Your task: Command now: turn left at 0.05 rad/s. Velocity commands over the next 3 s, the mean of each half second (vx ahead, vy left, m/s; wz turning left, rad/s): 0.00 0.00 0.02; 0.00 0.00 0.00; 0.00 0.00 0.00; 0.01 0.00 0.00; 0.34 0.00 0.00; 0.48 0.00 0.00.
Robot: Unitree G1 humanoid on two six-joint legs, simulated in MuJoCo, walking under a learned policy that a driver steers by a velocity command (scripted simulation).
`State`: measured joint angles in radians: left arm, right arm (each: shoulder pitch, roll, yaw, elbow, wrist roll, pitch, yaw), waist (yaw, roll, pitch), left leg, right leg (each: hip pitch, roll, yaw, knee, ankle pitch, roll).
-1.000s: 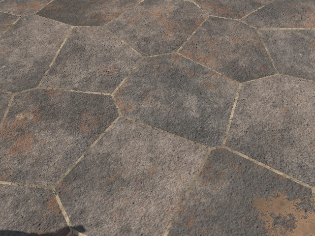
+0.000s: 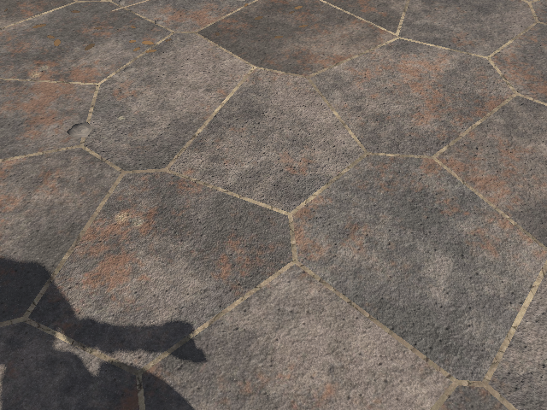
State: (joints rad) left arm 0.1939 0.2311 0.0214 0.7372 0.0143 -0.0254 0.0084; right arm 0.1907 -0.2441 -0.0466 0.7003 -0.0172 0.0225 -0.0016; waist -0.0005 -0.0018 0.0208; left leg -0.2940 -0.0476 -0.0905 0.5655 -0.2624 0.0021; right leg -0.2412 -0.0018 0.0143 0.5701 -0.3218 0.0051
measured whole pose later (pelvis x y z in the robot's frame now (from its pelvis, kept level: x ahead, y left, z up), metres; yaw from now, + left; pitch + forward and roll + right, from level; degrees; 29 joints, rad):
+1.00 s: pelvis +0.01 -0.02 +0.01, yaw +0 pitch -2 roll +0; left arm 0.25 0.21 0.02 0.97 0.00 -0.03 0.02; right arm 0.21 -0.21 -0.05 0.99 0.00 0.02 -0.05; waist 0.00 0.00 0.04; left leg -0.21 -0.01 -0.11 0.49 -0.25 -0.03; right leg -0.16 0.03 0.00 0.49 -0.30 -0.03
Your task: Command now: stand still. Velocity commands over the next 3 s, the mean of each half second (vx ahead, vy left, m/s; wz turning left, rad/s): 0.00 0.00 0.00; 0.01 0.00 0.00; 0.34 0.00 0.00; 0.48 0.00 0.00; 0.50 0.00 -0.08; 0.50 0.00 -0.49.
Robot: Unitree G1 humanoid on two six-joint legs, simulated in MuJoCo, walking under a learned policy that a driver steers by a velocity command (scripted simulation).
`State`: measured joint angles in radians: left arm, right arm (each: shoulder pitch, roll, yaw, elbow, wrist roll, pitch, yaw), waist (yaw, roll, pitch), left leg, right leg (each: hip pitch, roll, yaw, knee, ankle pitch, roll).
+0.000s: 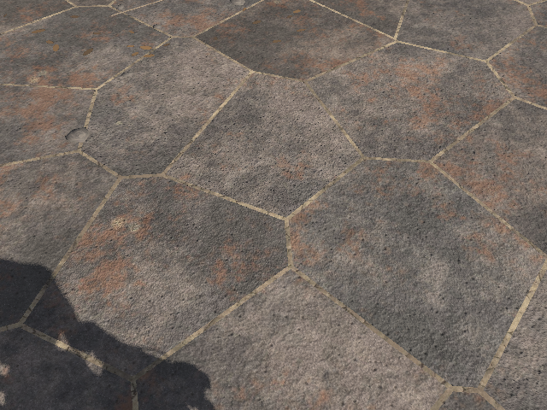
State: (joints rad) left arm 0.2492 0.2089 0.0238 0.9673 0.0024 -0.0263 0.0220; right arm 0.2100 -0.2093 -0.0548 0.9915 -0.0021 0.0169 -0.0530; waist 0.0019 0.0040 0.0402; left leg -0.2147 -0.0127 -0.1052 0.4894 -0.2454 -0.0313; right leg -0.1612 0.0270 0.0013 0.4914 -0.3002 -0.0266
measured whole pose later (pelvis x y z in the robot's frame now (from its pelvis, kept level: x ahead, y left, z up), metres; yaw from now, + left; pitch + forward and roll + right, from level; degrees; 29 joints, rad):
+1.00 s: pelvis +0.00 -0.01 +0.00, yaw +0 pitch -1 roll +0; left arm 0.32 0.18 0.00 1.07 0.00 -0.02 0.03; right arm 0.25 -0.19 -0.02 1.13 0.00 0.01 -0.06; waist 0.01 0.01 0.03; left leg -0.22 0.01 -0.10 0.48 -0.25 -0.04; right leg -0.16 0.04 0.00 0.47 -0.29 -0.04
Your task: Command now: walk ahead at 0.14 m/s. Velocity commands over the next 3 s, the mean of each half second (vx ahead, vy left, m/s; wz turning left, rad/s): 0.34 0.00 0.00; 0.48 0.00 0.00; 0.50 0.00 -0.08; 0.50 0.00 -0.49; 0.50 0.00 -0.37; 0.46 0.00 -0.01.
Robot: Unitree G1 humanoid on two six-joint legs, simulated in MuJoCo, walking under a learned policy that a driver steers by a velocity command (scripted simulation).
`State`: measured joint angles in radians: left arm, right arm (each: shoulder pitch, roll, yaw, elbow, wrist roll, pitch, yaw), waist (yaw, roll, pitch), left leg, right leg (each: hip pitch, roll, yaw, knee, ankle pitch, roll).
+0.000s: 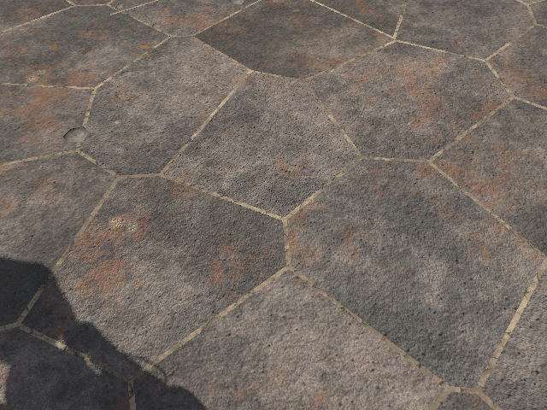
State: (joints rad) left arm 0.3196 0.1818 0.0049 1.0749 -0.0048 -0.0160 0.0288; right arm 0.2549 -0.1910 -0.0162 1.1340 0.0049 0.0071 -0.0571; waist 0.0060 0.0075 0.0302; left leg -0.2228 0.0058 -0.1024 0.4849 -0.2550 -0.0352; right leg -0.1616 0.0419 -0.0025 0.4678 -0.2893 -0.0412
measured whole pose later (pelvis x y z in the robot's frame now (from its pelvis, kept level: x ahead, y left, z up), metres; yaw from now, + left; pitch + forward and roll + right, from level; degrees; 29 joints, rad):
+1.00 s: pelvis +0.44 +0.02 +0.01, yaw +0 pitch +0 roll -2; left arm 0.32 0.24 0.04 1.00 0.00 -0.10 -0.03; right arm 0.17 -0.27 -0.06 0.90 0.01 -0.09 -0.02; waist 0.04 0.04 0.01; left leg -0.65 0.15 -0.04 1.03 -0.18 0.02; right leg -0.13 0.08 -0.07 0.26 -0.14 -0.08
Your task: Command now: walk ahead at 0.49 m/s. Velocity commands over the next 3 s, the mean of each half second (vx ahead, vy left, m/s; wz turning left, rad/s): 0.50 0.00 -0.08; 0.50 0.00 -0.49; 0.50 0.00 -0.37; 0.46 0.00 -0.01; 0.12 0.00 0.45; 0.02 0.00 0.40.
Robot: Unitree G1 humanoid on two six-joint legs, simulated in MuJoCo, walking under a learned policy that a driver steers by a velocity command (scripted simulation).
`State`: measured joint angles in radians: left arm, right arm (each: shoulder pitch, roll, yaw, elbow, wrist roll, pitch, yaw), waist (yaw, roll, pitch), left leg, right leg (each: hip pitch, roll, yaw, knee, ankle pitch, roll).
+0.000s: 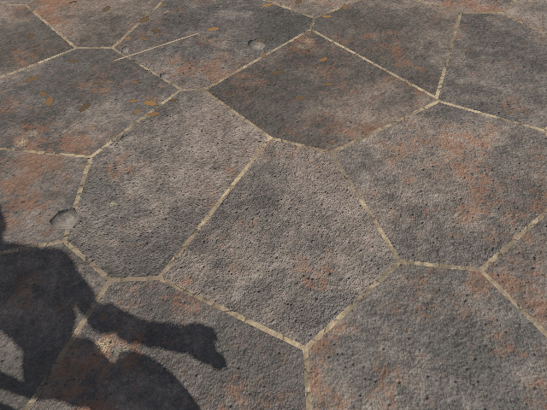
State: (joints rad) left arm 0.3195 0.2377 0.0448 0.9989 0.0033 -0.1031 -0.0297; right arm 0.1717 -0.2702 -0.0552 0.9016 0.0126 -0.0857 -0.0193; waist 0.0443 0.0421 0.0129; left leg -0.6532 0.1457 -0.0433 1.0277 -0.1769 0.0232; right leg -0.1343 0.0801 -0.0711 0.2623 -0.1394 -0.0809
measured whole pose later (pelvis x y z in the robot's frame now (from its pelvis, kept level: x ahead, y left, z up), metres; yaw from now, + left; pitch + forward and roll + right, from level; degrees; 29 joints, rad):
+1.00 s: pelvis +0.56 -0.02 -0.01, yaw -20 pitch +1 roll +0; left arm 0.22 0.27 0.09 0.81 -0.01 -0.06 -0.03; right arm 0.18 -0.27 -0.06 0.84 0.01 -0.13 -0.01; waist 0.01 0.01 0.05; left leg -0.46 0.07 -0.04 1.21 -0.37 0.01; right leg -0.32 0.11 -0.01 0.47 -0.17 -0.11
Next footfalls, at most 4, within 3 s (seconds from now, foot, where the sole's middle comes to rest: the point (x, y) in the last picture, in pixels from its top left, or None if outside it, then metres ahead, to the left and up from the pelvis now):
0.28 left None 0.34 0.16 -0.78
0.84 right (339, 366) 0.62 -0.10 -0.78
1.34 left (313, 254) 0.97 -0.03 -0.78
1.86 right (428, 229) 1.08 -0.39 -0.78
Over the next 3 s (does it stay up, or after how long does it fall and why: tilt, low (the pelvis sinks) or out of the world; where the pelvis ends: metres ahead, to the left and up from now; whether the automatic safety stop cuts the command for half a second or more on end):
stays up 1.17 -0.33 0.00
